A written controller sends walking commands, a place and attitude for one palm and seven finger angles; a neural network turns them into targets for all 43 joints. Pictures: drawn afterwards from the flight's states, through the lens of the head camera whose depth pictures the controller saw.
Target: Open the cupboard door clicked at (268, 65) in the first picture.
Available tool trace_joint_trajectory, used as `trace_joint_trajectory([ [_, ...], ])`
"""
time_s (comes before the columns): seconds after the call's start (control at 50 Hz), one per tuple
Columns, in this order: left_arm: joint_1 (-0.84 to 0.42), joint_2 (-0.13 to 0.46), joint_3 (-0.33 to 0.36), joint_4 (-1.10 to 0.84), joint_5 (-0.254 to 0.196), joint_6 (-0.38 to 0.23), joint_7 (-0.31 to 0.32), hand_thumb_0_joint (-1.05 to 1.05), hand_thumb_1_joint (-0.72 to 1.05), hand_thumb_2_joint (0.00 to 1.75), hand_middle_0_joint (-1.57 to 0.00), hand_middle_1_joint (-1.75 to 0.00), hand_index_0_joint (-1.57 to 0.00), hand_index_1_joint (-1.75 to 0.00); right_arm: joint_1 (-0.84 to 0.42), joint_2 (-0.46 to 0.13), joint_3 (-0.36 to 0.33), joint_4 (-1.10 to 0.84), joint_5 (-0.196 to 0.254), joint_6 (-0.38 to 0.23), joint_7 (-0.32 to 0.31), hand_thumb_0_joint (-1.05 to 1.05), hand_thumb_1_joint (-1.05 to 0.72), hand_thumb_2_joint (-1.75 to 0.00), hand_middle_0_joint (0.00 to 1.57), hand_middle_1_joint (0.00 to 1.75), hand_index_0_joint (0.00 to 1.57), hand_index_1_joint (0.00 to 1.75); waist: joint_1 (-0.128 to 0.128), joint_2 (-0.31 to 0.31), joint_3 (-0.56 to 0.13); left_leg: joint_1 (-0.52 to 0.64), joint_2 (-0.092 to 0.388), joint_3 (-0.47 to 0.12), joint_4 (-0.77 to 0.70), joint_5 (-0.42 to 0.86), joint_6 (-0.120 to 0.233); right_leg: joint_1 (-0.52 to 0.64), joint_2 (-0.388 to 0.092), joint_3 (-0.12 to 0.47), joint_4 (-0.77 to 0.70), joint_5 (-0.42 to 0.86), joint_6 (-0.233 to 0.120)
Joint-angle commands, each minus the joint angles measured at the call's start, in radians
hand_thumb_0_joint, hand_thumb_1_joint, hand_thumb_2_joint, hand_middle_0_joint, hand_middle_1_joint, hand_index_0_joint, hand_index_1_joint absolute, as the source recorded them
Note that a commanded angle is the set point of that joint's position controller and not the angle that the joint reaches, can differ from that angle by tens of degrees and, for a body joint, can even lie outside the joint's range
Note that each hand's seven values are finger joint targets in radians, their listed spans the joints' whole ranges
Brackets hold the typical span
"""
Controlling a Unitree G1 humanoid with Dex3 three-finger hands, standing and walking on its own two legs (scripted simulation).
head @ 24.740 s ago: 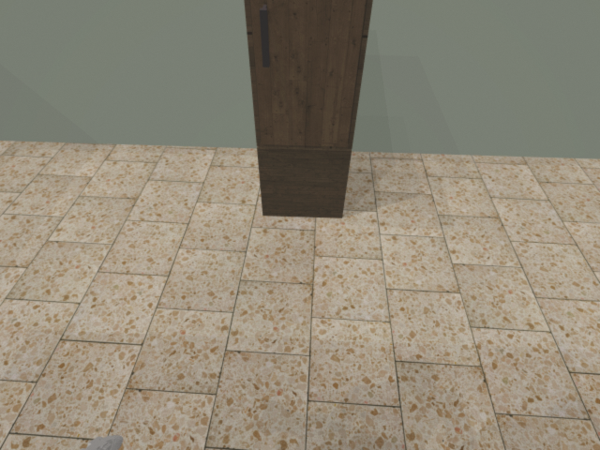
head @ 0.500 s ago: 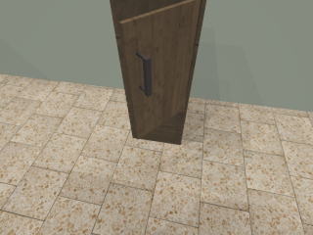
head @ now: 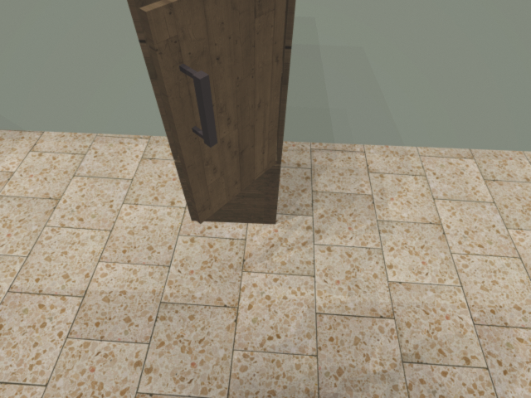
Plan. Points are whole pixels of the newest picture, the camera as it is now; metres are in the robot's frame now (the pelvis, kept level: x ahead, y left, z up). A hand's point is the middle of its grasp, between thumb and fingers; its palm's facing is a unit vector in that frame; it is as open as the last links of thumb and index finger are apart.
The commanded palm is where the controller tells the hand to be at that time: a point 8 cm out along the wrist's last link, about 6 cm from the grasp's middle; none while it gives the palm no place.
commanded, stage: walk to a spot facing it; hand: left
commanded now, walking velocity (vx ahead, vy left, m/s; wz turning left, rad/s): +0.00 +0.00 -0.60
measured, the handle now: (199, 107) +0.61 +0.17 +0.07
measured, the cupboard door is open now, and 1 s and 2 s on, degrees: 50 50 50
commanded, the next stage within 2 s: none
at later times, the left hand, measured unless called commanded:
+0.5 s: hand out of the picture +0.09 +0.14 -0.16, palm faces -0.21 -0.94 -0.26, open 7.4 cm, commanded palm none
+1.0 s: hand (224, 352) +0.21 +0.09 -0.16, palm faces -0.53 -0.81 -0.24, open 7.4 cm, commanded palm none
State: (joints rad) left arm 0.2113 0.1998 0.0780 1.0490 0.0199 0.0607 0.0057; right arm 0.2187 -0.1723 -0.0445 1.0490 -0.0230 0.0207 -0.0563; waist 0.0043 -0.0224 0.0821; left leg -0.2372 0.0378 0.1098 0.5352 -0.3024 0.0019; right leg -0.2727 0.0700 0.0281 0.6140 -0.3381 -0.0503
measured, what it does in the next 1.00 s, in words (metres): steps on the spot, turning right: right foot, then left foot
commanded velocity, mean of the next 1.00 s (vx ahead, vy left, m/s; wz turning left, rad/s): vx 0.00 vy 0.00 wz -0.60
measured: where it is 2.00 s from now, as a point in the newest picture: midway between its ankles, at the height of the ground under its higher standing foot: outside the picture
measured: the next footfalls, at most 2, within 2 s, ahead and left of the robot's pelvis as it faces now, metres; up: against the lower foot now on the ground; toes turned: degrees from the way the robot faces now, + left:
right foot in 0.22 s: +0.01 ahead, -0.15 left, +0.00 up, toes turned -9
left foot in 0.64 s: +0.08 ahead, +0.07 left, +0.00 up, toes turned -21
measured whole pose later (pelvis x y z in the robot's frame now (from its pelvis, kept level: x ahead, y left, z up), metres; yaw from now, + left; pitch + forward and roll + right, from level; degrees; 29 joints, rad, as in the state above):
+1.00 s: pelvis +0.01 -0.04 +0.00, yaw -34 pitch +2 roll -1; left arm 0.14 0.26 0.09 0.91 0.03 0.06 -0.04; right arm 0.28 -0.20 -0.04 0.93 -0.03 0.00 -0.03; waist -0.02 0.00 0.10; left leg -0.21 0.13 0.19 0.54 -0.34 -0.03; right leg -0.38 -0.03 -0.06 0.76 -0.40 0.04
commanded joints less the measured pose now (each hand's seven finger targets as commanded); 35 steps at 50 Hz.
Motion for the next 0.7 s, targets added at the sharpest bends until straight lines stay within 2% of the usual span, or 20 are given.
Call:
trace_joint_trajectory([
  [0.0, -0.048, 0.101, 0.029, -0.127, 0.003, -0.01, -0.013, 0.0, 0.9, 0.9, -0.2, -0.3, -0.2, -0.3, 0.09, -0.202, -0.034, -0.05, -0.013, -0.026, -0.014, 0.0, -0.9, -0.9, 0.2, 0.3, 0.2, 0.3, -0.018, 0.187, -0.064, 0.121, 0.393, -0.337, -0.265, 0.369, 0.212, -0.219, -0.073, 0.028, 0.44, -0.213, 0.05],
  [0.04, -0.044, 0.073, 0.027, -0.132, 0.002, -0.01, -0.023, 0.0, 0.9, 0.9, -0.2, -0.3, -0.2, -0.3, 0.031, -0.198, -0.036, -0.079, -0.014, -0.03, -0.013, 0.0, -0.9, -0.9, 0.2, 0.3, 0.2, 0.3, 0.008, 0.124, -0.073, 0.115, 0.354, -0.228, -0.216, 0.41, 0.187, -0.198, -0.102, 0.007, 0.396, -0.177, 0.054],
  [0.12, -0.021, 0.065, 0.018, -0.145, -0.002, -0.018, -0.03, 0.0, 0.9, 0.9, -0.2, -0.3, -0.2, -0.3, 0.013, -0.227, -0.048, -0.094, -0.02, -0.021, 0.0, 0.0, -0.9, -0.9, 0.2, 0.3, 0.2, 0.3, 0.008, 0.188, -0.089, 0.092, 0.301, -0.088, -0.117, 0.422, 0.115, -0.059, -0.088, -0.073, 0.125, -0.112, 0.055],
  [0.16, 0.056, 0.097, 0.027, -0.127, 0.001, -0.026, -0.029, 0.0, 0.9, 0.9, -0.2, -0.3, -0.2, -0.3, -0.006, -0.235, -0.056, -0.106, -0.008, -0.014, 0.009, 0.0, -0.9, -0.9, 0.2, 0.3, 0.2, 0.3, 0.042, 0.137, -0.108, 0.017, 0.249, -0.014, 0.018, 0.299, 0.045, 0.089, -0.075, -0.1, -0.093, 0.114, 0.049],
  [0.18, 0.096, 0.168, 0.039, -0.117, 0.01, -0.039, -0.021, 0.0, 0.9, 0.9, -0.2, -0.3, -0.2, -0.3, -0.008, -0.194, -0.055, -0.124, 0.003, -0.008, 0.014, 0.0, -0.9, -0.9, 0.2, 0.3, 0.2, 0.3, 0.058, -0.054, -0.115, -0.093, 0.159, 0.047, 0.195, 0.107, -0.016, 0.182, -0.184, 0.066, -0.238, 0.307, 0.012],
  [0.2, 0.115, 0.286, 0.063, -0.118, 0.017, -0.046, -0.004, 0.0, 0.9, 0.9, -0.2, -0.3, -0.2, -0.3, -0.049, -0.119, -0.04, -0.176, 0.007, -0.008, 0.023, 0.0, -0.9, -0.9, 0.2, 0.3, 0.2, 0.3, 0.077, -0.362, -0.09, -0.328, 0.011, 0.071, 0.439, -0.33, -0.065, 0.234, -0.427, 0.436, -0.294, 0.601, -0.101],
  [0.22, 0.152, 0.295, 0.063, -0.116, 0.002, -0.045, 0.006, 0.0, 0.9, 0.9, -0.2, -0.3, -0.2, -0.3, -0.08, -0.152, -0.039, -0.185, 0.007, 0.004, 0.02, 0.0, -0.9, -0.9, 0.2, 0.3, 0.2, 0.3, 0.104, -0.29, -0.104, -0.338, 0.027, -0.066, 0.583, -0.349, -0.052, 0.21, -0.459, 0.448, -0.279, 0.616, -0.183],
  [0.24, 0.119, 0.271, 0.061, -0.127, 0.002, -0.043, 0.012, 0.0, 0.9, 0.9, -0.2, -0.3, -0.2, -0.3, -0.095, -0.139, -0.043, -0.192, 0.008, 0.007, 0.026, 0.0, -0.9, -0.9, 0.2, 0.3, 0.2, 0.3, 0.077, -0.16, -0.066, -0.36, 0.049, -0.097, 0.623, -0.285, -0.051, 0.177, -0.432, 0.395, -0.269, 0.548, -0.195],
  [0.26, 0.067, 0.24, 0.059, -0.138, 0.007, -0.042, 0.019, 0.0, 0.9, 0.9, -0.2, -0.3, -0.2, -0.3, -0.113, -0.133, -0.042, -0.183, 0.008, 0.007, 0.023, 0.0, -0.9, -0.9, 0.2, 0.3, 0.2, 0.3, 0.053, -0.202, -0.067, -0.381, 0.058, -0.114, 0.638, -0.239, -0.057, 0.171, -0.363, 0.39, -0.241, 0.556, -0.182],
  [0.3, 0.028, 0.206, 0.048, -0.158, 0.005, -0.047, 0.023, 0.0, 0.9, 0.9, -0.2, -0.3, -0.2, -0.3, -0.108, -0.131, -0.04, -0.183, 0.008, 0.006, 0.025, 0.0, -0.9, -0.9, 0.2, 0.3, 0.2, 0.3, 0.031, -0.157, -0.088, -0.351, 0.048, -0.119, 0.617, -0.169, -0.068, 0.175, -0.315, 0.311, -0.208, 0.651, -0.157],
  [0.36, 0.049, 0.216, 0.048, -0.166, 0.007, -0.051, 0.024, 0.0, 0.9, 0.9, -0.2, -0.3, -0.2, -0.3, -0.116, -0.109, -0.037, -0.186, 0.013, 0.011, 0.029, 0.0, -0.9, -0.9, 0.2, 0.3, 0.2, 0.3, 0.029, -0.078, -0.13, -0.284, 0.015, -0.102, 0.519, -0.132, -0.075, 0.171, -0.286, 0.304, -0.206, 0.639, -0.149],
  [0.42, 0.053, 0.219, 0.05, -0.17, 0.01, -0.047, 0.02, 0.0, 0.9, 0.9, -0.2, -0.3, -0.2, -0.3, -0.133, -0.111, -0.037, -0.201, 0.015, 0.012, 0.028, 0.0, -0.9, -0.9, 0.2, 0.3, 0.2, 0.3, 0.027, -0.097, -0.11, -0.266, -0.003, -0.108, 0.456, -0.119, -0.072, 0.139, -0.275, 0.344, -0.234, 0.537, -0.153],
  [0.5, 0.058, 0.223, 0.055, -0.178, 0.012, -0.043, 0.016, 0.0, 0.9, 0.9, -0.2, -0.3, -0.2, -0.3, -0.146, -0.115, -0.037, -0.224, 0.022, -0.002, 0.023, 0.0, -0.9, -0.9, 0.2, 0.3, 0.2, 0.3, 0.031, -0.134, -0.116, -0.214, -0.023, -0.118, 0.304, -0.143, -0.06, 0.141, -0.267, 0.401, -0.214, 0.568, -0.155],
  [0.54, 0.032, 0.217, 0.056, -0.181, 0.012, -0.041, 0.017, 0.0, 0.9, 0.9, -0.2, -0.3, -0.2, -0.3, -0.104, -0.117, -0.037, -0.218, 0.026, -0.009, 0.019, 0.0, -0.9, -0.9, 0.2, 0.3, 0.2, 0.3, 0.004, -0.133, -0.12, -0.127, -0.026, -0.127, 0.175, -0.109, -0.054, 0.092, -0.256, 0.42, -0.185, 0.573, -0.133],
  [0.58, -0.013, 0.202, 0.05, -0.196, 0.001, -0.034, 0.014, 0.0, 0.9, 0.9, -0.2, -0.3, -0.2, -0.3, -0.009, -0.132, -0.035, -0.186, 0.027, -0.02, 0.012, 0.0, -0.9, -0.9, 0.2, 0.3, 0.2, 0.3, -0.045, -0.085, -0.15, 0.089, -0.023, -0.12, -0.059, 0.06, -0.049, -0.029, -0.192, 0.373, -0.125, 0.463, -0.063],
  [0.6, -0.002, 0.149, 0.04, -0.208, -0.008, -0.031, 0.011, 0.0, 0.9, 0.9, -0.2, -0.3, -0.2, -0.3, 0.024, -0.192, -0.042, -0.177, 0.019, -0.032, 0.006, 0.0, -0.9, -0.9, 0.2, 0.3, 0.2, 0.3, -0.053, 0.084, -0.169, 0.232, 0.115, -0.252, -0.193, 0.082, -0.011, -0.17, -0.093, 0.295, -0.031, 0.25, -0.011],
  [0.62, 0.027, 0.106, 0.027, -0.223, -0.017, -0.03, -0.004, 0.0, 0.9, 0.9, -0.2, -0.3, -0.2, -0.3, 0.04, -0.289, -0.059, -0.19, 0.003, -0.037, 0.004, 0.0, -0.9, -0.9, 0.2, 0.3, 0.2, 0.3, -0.041, 0.374, -0.181, 0.306, 0.391, -0.529, -0.266, 0.24, 0.1, -0.328, 0.025, 0.111, 0.203, -0.233, 0.061],
  [0.64, -0.016, 0.14, 0.026, -0.231, -0.003, -0.031, -0.006, 0.0, 0.9, 0.9, -0.2, -0.3, -0.2, -0.3, 0.061, -0.297, -0.057, -0.197, 0.0, -0.03, 0.0, 0.0, -0.9, -0.9, 0.2, 0.3, 0.2, 0.3, -0.056, 0.291, -0.16, 0.222, 0.47, -0.548, -0.235, 0.354, 0.177, -0.313, -0.029, 0.071, 0.377, -0.3, 0.082],
  [0.66, -0.011, 0.143, 0.033, -0.247, 0.002, -0.031, -0.014, 0.0, 0.9, 0.9, -0.2, -0.3, -0.2, -0.3, 0.019, -0.282, -0.049, -0.224, -0.01, -0.026, -0.003, 0.0, -0.9, -0.9, 0.2, 0.3, 0.2, 0.3, -0.029, 0.194, -0.122, 0.109, 0.463, -0.488, -0.243, 0.339, 0.212, -0.298, -0.055, 0.051, 0.484, -0.277, 0.094],
  [0.68, -0.017, 0.142, 0.042, -0.215, 0.017, -0.027, -0.019, 0.0, 0.9, 0.9, -0.2, -0.3, -0.2, -0.3, -0.003, -0.231, -0.034, -0.217, -0.014, -0.036, -0.003, 0.0, -0.9, -0.9, 0.2, 0.3, 0.2, 0.3, -0.011, 0.181, -0.094, 0.099, 0.367, -0.418, -0.237, 0.44, 0.165, -0.314, -0.047, 0.056, 0.551, -0.197, 0.103],
])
